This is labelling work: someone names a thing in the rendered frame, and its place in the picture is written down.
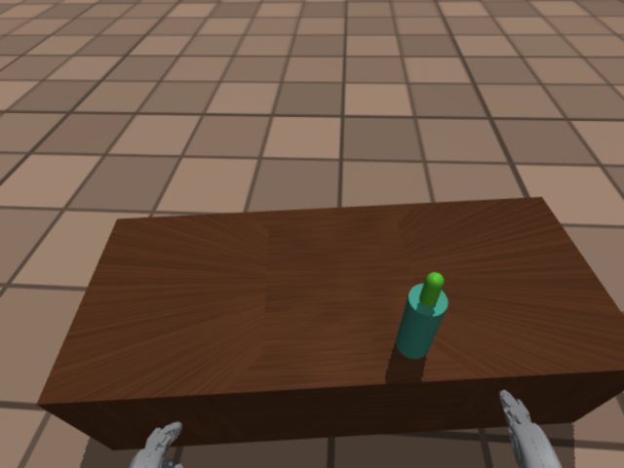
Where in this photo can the right robot hand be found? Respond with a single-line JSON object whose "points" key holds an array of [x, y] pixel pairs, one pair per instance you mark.
{"points": [[531, 446]]}

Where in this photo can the bottle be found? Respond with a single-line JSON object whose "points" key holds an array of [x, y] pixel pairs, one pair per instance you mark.
{"points": [[424, 311]]}

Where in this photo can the left robot hand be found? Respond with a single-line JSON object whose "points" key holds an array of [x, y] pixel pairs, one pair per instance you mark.
{"points": [[157, 445]]}

